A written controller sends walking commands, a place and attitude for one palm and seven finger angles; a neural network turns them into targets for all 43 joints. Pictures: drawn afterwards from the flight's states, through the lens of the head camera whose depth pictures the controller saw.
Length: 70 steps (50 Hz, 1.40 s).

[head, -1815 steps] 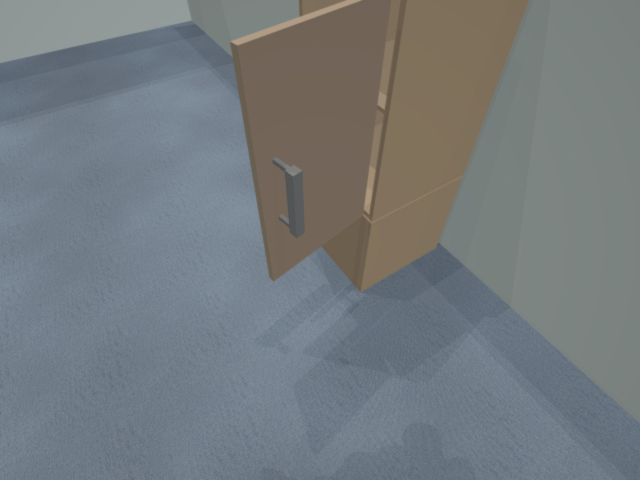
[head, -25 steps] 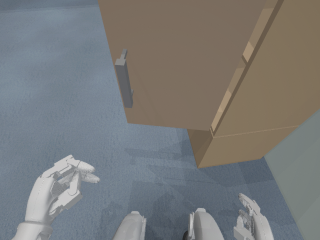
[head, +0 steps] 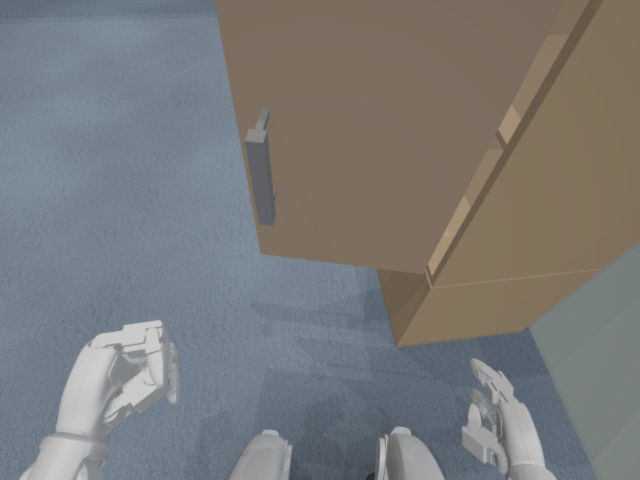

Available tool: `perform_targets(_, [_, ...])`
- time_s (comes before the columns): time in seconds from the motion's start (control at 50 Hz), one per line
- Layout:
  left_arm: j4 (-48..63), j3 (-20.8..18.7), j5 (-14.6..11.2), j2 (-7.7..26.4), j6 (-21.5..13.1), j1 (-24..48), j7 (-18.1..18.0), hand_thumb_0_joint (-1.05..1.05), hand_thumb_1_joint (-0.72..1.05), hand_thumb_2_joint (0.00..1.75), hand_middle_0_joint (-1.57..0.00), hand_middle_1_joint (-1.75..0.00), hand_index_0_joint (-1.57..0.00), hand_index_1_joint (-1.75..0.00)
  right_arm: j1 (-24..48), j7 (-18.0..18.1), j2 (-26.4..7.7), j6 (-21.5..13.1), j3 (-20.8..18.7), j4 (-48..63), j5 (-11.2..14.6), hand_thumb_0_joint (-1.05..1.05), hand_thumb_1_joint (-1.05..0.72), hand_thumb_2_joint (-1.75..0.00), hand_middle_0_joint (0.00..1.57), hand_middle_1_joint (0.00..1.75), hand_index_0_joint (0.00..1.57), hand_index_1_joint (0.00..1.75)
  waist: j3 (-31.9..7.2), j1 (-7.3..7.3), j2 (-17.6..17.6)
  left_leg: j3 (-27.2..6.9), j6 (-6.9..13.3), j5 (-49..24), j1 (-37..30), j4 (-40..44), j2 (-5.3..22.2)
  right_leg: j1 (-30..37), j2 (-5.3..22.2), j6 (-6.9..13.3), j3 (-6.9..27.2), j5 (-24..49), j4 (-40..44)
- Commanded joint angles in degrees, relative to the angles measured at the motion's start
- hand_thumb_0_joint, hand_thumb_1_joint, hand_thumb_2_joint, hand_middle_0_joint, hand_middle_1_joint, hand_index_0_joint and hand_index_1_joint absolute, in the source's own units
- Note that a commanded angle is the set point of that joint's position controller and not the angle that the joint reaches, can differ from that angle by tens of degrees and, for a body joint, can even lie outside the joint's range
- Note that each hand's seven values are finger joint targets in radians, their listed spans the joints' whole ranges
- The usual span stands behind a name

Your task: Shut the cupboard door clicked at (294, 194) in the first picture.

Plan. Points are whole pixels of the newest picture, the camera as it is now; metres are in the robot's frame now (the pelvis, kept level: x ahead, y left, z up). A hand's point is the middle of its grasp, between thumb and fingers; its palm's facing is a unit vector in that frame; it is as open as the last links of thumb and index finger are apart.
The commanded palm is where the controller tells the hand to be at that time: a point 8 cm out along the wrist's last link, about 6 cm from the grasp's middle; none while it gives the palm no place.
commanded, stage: raise the hand and make a fist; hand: left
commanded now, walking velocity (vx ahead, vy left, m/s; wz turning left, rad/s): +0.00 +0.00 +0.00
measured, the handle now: (265, 171) +0.51 +0.13 +0.05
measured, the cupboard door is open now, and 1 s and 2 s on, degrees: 75 75 75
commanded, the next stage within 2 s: bring the fist close to the handle in 0.56 s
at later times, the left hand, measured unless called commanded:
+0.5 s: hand (175, 372) +0.22 +0.18 +0.05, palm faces -0.06 -1.00 -0.04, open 3.1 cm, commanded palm +0.20 +0.23 +0.06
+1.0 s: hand (216, 321) +0.28 +0.15 +0.05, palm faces -0.11 -0.99 -0.02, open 3.1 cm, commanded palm +0.27 +0.20 +0.06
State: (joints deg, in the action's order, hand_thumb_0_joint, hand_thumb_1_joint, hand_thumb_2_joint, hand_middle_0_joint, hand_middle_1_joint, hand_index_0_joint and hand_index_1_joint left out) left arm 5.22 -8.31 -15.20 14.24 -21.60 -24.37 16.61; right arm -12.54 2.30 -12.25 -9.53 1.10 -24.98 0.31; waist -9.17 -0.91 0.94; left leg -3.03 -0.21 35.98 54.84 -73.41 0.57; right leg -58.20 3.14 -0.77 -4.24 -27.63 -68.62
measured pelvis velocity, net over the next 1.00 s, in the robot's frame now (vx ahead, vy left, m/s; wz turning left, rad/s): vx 0.00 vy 0.00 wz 0.00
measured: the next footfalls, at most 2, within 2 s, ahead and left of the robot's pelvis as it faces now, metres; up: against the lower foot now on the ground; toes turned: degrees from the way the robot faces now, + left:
none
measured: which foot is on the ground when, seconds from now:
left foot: down 0.00-1.00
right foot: down 0.00-1.00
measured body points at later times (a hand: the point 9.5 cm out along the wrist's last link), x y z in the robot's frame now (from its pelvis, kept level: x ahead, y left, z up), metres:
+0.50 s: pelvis +0.00 -0.01 +0.00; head +0.08 +0.00 +0.45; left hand +0.22 +0.23 +0.06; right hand +0.18 -0.25 -0.07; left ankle +0.00 +0.12 -0.63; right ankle +0.05 -0.14 -0.63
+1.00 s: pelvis +0.00 +0.00 +0.00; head +0.08 +0.00 +0.44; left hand +0.28 +0.20 +0.05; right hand +0.17 -0.24 -0.08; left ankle +0.00 +0.12 -0.63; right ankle +0.05 -0.14 -0.63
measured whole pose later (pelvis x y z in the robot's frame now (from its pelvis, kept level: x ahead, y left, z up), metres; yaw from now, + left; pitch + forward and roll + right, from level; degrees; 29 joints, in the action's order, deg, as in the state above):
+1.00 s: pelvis +0.00 +0.00 +0.00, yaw +0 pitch +18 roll -2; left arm -5.0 -5.0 -12.4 12.6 -18.9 -6.6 13.2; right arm -13.5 2.4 -13.4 -8.7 1.0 -27.9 0.5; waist -8.7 1.0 1.3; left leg -2.7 -0.5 34.8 55.4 -72.1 0.4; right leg -59.2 3.2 -0.5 -3.8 -26.8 -68.0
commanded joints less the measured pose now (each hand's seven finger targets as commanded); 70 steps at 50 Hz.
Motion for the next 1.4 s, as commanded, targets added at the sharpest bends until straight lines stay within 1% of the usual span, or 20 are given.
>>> perform_targets(0.0, [11.08, -4.84, -1.86, 6.20, -3.55, 2.91, 0.65, 0.00, 0.90, 0.90, -1.30, -1.50, -1.30, -1.50, -0.02, 1.16, -8.68, -3.08, -3.81, 8.06, 0.28, 0.00, -0.90, -0.90, 0.20, 0.30, 0.20, 0.30, -13.07, 0.91, 2.35, 0.82, 0.14, -18.30, -4.05, 12.86, -1.66, 15.17, -3.25, 2.40, 0.33, 8.99, 7.68])
perform_targets(0.04, [10.40, -5.04, -2.18, 6.07, -3.63, 2.78, 1.02, 0.00, 0.90, 0.90, -1.30, -1.50, -1.30, -1.50, -0.21, 1.24, -8.72, -3.20, -3.94, 7.83, 0.45, 0.00, -0.90, -0.90, 0.20, 0.30, 0.20, 0.30, -13.53, 1.09, 0.77, 0.94, 0.24, -18.51, -3.91, 12.61, -1.59, 15.72, -3.21, 2.19, 0.61, 9.45, 8.01])
perform_targets(0.16, [9.50, -5.95, -2.74, 6.55, -3.65, 3.14, 1.35, 0.00, 0.90, 0.90, -1.30, -1.50, -1.30, -1.50, -0.18, 1.23, -8.50, -3.35, -4.10, 7.20, 0.60, 0.00, -0.90, -0.90, 0.20, 0.30, 0.20, 0.30, -14.28, 0.62, 2.00, 1.45, 0.26, -19.91, -4.01, 12.75, -1.74, 17.34, -2.91, 2.13, 1.14, 11.13, 8.37])
perform_targets(0.24, [7.40, -5.72, -3.05, 5.94, -3.41, 2.79, 1.46, 0.00, 0.90, 0.90, -1.30, -1.50, -1.30, -1.50, 0.04, 1.22, -8.48, -3.19, -4.21, 7.41, 0.78, 0.00, -0.90, -0.90, 0.20, 0.30, 0.20, 0.30, -12.55, 0.91, -1.11, 1.79, 0.47, -16.71, -1.60, 12.53, -1.89, 17.71, -2.64, 1.85, 2.19, 7.21, 9.84])
perform_targets(0.36, [9.20, -6.07, -2.58, 6.99, -4.98, 3.87, 0.63, 0.00, 0.90, 0.90, -1.30, -1.50, -1.30, -1.50, 0.04, 1.29, -8.52, -3.30, -4.26, 7.57, 0.77, 0.00, -0.90, -0.90, 0.20, 0.30, 0.20, 0.30, -13.14, 0.61, 1.23, 1.98, 0.60, -15.76, -2.02, 12.68, -1.94, 17.36, -2.50, 2.03, 2.85, 5.37, 10.09])
perform_targets(0.4, [8.28, -5.96, -2.64, 6.63, -5.12, 3.60, 0.68, 0.00, 0.90, 0.90, -1.30, -1.50, -1.30, -1.50, -0.10, 1.42, -8.59, -3.07, -4.29, 7.67, 0.66, 0.00, -0.90, -0.90, 0.20, 0.30, 0.20, 0.30, -13.26, 0.89, -0.91, 2.00, 0.76, -16.11, -1.55, 12.32, -1.91, 17.78, -2.62, 1.96, 2.80, 5.96, 9.97])
perform_targets(0.48, [8.13, -5.82, -2.69, 6.99, -5.36, 4.03, 0.82, 0.00, 0.90, 0.90, -1.30, -1.50, -1.30, -1.50, -0.14, 1.38, -8.72, -3.04, -4.15, 7.28, 0.59, 0.00, -0.90, -0.90, 0.20, 0.30, 0.20, 0.30, -12.55, 0.97, 1.39, 1.87, 0.71, -16.18, -1.72, 12.34, -1.91, 16.87, -2.84, 2.25, 2.53, 6.28, 9.56])
perform_targets(0.64, [8.39, -5.40, -2.57, 6.38, -4.57, 3.90, 0.92, 0.00, 0.90, 0.90, -1.30, -1.50, -1.30, -1.50, -0.04, 1.32, -8.62, -2.87, -4.18, 7.56, 0.80, 0.00, -0.90, -0.90, 0.20, 0.30, 0.20, 0.30, -12.33, 1.37, 0.58, 1.71, 0.66, -15.49, -2.54, 12.93, -1.85, 16.23, -2.79, 1.87, 1.94, 6.15, 9.84])
perform_targets(0.74, [6.78, -1.38, -1.36, 4.36, -4.97, 14.44, 0.11, 0.00, 0.90, 0.90, -1.30, -1.50, -1.30, -1.50, -0.63, 1.62, -9.25, -3.53, -3.61, 6.51, 0.52, 0.00, -0.90, -0.90, 0.20, 0.30, 0.20, 0.30, -11.14, 3.42, 0.50, 1.25, 0.87, -12.50, -1.92, 11.90, -1.73, 12.46, -2.78, 1.74, 1.89, 2.72, 9.77])
perform_targets(0.78, [6.31, -1.29, -0.72, 5.22, -4.54, 18.66, -0.52, 0.00, 0.90, 0.90, -1.30, -1.50, -1.30, -1.50, -0.69, 1.78, -9.62, -3.58, -3.43, 5.90, 0.40, 0.00, -0.90, -0.90, 0.20, 0.30, 0.20, 0.30, -11.81, 3.11, 2.17, 0.79, 0.83, -13.02, -2.42, 12.37, -1.76, 12.30, -2.97, 2.21, 1.49, 3.34, 9.02])
perform_targets(0.84, [4.55, -0.09, 0.69, 4.37, -2.81, 21.16, -1.78, 0.00, 0.90, 0.90, -1.30, -1.50, -1.30, -1.50, -0.99, 1.54, -9.49, -3.42, -3.53, 5.69, 0.51, 0.00, -0.90, -0.90, 0.20, 0.30, 0.20, 0.30, -14.62, 2.95, 1.96, 0.87, 0.84, -14.22, -3.84, 13.25, -1.75, 13.29, -2.58, 1.94, 1.23, 5.12, 9.16])
perform_targets(0.9, [3.16, -1.37, 1.50, 5.22, -1.23, 22.06, -3.29, 0.00, 0.90, 0.90, -1.30, -1.50, -1.30, -1.50, -1.06, 1.20, -9.30, -2.77, -3.55, 5.64, 0.40, 0.00, -0.90, -0.90, 0.20, 0.30, 0.20, 0.30, -17.09, 1.80, 2.26, 1.06, 0.64, -17.56, -5.14, 14.12, -1.75, 15.71, -2.47, 2.16, 1.03, 8.49, 8.88])
perform_targets(0.94, [1.20, -0.59, 1.92, 3.97, -0.54, 23.88, -4.41, 0.00, 0.90, 0.90, -1.30, -1.50, -1.30, -1.50, -1.10, 0.84, -8.98, -2.15, -3.36, 5.50, 0.34, 0.00, -0.90, -0.90, 0.20, 0.30, 0.20, 0.30, -16.61, 1.96, 1.38, 1.35, 0.60, -18.05, -4.88, 14.59, -1.74, 16.82, -2.32, 1.94, 1.02, 9.53, 9.30])
perform_targets(0.98, [-1.48, -2.31, 2.23, 5.33, -0.32, 25.44, -5.56, 0.00, 0.90, 0.90, -1.30, -1.50, -1.30, -1.50, -1.47, 0.68, -9.18, -1.48, -3.43, 4.93, 0.26, 0.00, -0.90, -0.90, 0.20, 0.30, 0.20, 0.30, -15.97, 1.75, 0.18, 1.27, 0.54, -18.18, -4.33, 14.76, -1.62, 17.41, -2.52, 2.12, 1.13, 9.72, 9.46])
perform_targets(1.04, [-2.64, 0.67, 3.05, 2.35, -1.16, 29.68, -6.60, 0.00, 0.90, 0.90, -1.30, -1.50, -1.30, -1.50, -1.38, 0.18, -8.85, -1.01, -3.49, 4.61, 0.12, 0.00, -0.90, -0.90, 0.20, 0.30, 0.20, 0.30, -16.95, 2.64, 0.67, 1.74, 0.51, -19.18, -5.57, 14.94, -1.56, 17.53, -2.17, 1.88, 1.27, 11.58, 9.62])
perform_targets(1.14, [-7.85, 1.67, 4.39, 1.95, -2.31, 38.35, -8.06, 0.00, 0.90, 0.90, -1.30, -1.50, -1.30, -1.50, -2.32, 0.06, -9.30, -0.08, -3.65, 2.98, -0.10, 0.00, -0.90, -0.90, 0.20, 0.30, 0.20, 0.30, -15.95, 4.05, -1.18, 1.51, 0.53, -17.97, -5.58, 15.26, -1.29, 16.46, -2.04, 1.86, 1.27, 10.75, 10.20])
perform_targets(1.2, [-10.55, 0.77, 4.66, 2.54, -3.03, 42.38, -8.48, 0.00, 0.90, 0.90, -1.30, -1.50, -1.30, -1.50, -2.46, 0.01, -9.33, 0.64, -3.66, 2.28, -0.21, 0.00, -0.90, -0.90, 0.20, 0.30, 0.20, 0.30, -17.42, 3.68, -1.55, 1.87, 0.65, -18.62, -5.40, 15.32, -1.48, 18.32, -1.90, 1.95, 1.84, 11.90, 10.33])
perform_targets(1.28, [-11.67, 1.95, 5.31, 1.58, -4.06, 45.45, -9.28, 0.00, 0.90, 0.90, -1.30, -1.50, -1.30, -1.50, -3.16, -0.37, -9.18, 1.24, -3.95, 1.66, -0.36, 0.00, -0.90, -0.90, 0.20, 0.30, 0.20, 0.30, -20.04, 3.44, 1.93, 2.02, 0.32, -22.98, -8.40, 15.54, -1.27, 18.55, -1.95, 2.28, 1.51, 16.02, 9.36])
perform_targets(1.32, [-13.70, 2.98, 5.59, 0.07, -4.04, 47.25, -9.83, 0.00, 0.90, 0.90, -1.30, -1.50, -1.30, -1.50, -3.67, -0.66, -8.94, 1.73, -4.08, 1.04, -0.42, 0.00, -0.90, -0.90, 0.20, 0.30, 0.20, 0.30, -20.54, 3.89, 0.90, 2.16, 0.21, -24.19, -8.63, 15.42, -1.10, 18.95, -1.83, 2.04, 1.57, 17.79, 9.39])
perform_targets(1.38, [-19.43, 0.99, 6.00, 1.76, -3.93, 51.30, -10.79, 0.00, 0.90, 0.90, -1.30, -1.50, -1.30, -1.50, -4.37, -0.66, -9.31, 2.67, -3.98, 0.00, -0.53, 0.00, -0.90, -0.90, 0.20, 0.30, 0.20, 0.30, -18.29, 4.63, -1.95, 2.38, 0.45, -21.66, -5.96, 15.40, -1.27, 19.48, -1.94, 1.86, 2.02, 16.51, 10.22])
